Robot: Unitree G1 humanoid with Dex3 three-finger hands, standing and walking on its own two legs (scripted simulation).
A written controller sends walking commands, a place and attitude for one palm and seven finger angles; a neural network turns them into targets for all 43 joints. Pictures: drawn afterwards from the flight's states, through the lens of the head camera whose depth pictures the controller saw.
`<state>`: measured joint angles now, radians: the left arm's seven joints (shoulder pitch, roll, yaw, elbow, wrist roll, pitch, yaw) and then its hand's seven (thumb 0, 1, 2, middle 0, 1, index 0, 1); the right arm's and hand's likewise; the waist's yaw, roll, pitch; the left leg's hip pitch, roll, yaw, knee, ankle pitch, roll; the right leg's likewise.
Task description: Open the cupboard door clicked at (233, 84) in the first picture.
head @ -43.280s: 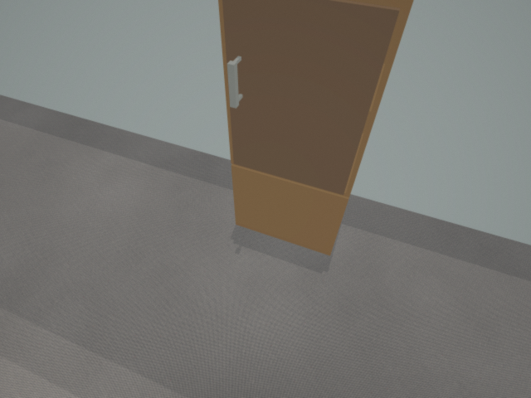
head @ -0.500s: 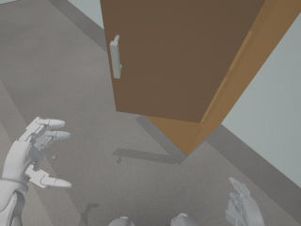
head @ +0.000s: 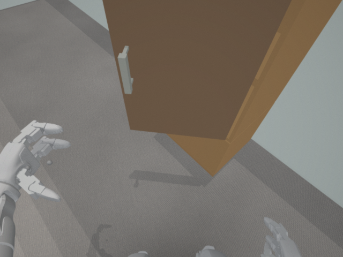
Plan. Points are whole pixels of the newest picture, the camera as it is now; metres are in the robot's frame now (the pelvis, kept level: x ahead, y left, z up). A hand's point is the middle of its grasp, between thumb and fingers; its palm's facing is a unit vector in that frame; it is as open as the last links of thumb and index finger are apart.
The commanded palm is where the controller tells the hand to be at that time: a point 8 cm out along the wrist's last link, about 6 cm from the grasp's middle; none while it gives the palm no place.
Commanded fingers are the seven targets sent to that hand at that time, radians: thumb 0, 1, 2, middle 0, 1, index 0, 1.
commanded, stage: raise the hand with hooked fingers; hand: left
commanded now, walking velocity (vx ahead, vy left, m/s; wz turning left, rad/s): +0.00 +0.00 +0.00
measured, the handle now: (127, 70) +0.60 +0.17 +0.05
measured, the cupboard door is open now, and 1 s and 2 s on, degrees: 41 41 41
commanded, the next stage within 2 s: move the hooked fingers beside the handle in 0.36 s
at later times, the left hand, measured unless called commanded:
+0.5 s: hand (52, 167) +0.28 +0.26 +0.06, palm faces -0.02 -1.00 -0.04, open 14.0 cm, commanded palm +0.26 +0.31 +0.07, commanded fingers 0.00 -0.50 0.30 -0.30 -1.20 -0.30 -1.20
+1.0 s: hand (71, 133) +0.37 +0.26 +0.06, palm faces -0.04 -1.00 -0.03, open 14.0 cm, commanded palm +0.34 +0.30 +0.06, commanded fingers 0.00 -0.50 0.30 -0.30 -1.20 -0.30 -1.20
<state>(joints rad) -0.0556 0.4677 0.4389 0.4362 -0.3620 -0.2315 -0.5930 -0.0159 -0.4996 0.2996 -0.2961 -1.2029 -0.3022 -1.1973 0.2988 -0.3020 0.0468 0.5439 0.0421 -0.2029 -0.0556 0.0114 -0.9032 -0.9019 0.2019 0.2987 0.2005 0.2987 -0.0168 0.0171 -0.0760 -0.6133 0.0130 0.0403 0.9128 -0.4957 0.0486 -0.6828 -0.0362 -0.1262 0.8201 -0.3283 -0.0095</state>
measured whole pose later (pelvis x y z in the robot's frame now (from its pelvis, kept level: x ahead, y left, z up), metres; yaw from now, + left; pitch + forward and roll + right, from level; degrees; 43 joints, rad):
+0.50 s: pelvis -0.01 -0.01 +0.00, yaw +0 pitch +10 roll -2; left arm -0.06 0.44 0.45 0.47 -0.36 -0.29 -0.58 -0.02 -0.50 0.30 -0.30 -1.20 -0.31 -1.20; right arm 0.28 -0.29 0.06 0.54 0.04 -0.21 -0.06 0.01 -0.90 -0.90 0.20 0.30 0.20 0.30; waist -0.01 0.01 -0.07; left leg -0.61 0.02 0.03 0.91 -0.48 0.03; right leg -0.68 -0.03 -0.13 0.83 -0.33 -0.03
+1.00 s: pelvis +0.00 -0.01 +0.00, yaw -1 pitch +14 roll -2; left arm -0.35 0.51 0.48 0.73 -0.30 -0.30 -0.56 -0.02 -0.50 0.30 -0.30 -1.20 -0.30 -1.20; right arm 0.35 -0.30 0.05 0.57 0.03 -0.14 -0.06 0.01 -0.90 -0.90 0.20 0.30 0.20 0.30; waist -0.06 0.01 -0.08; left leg -0.68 0.03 0.06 0.92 -0.49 0.03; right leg -0.77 -0.02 -0.11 0.84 -0.32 -0.03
